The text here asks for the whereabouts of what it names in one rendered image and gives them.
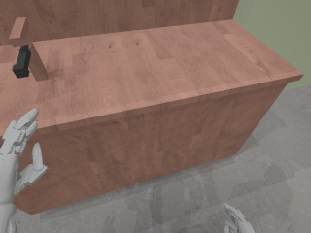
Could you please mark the robot left hand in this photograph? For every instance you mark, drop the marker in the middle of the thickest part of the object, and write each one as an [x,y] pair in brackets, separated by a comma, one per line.
[14,145]

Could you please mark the counter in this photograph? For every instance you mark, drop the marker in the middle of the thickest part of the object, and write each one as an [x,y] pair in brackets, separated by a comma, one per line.
[128,91]

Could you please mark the robot right hand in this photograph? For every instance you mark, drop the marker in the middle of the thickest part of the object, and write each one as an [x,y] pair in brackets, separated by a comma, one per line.
[239,219]

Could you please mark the left robot forearm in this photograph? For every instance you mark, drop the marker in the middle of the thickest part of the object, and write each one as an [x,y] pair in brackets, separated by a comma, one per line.
[7,224]

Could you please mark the tap lever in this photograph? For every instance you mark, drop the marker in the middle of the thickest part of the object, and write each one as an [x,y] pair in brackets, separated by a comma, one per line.
[21,67]

